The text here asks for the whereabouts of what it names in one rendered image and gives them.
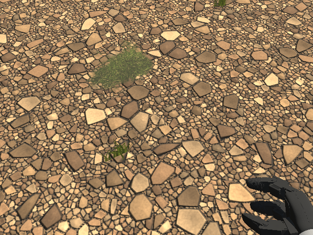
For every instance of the right robot hand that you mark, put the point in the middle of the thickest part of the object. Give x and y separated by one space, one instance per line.
292 217

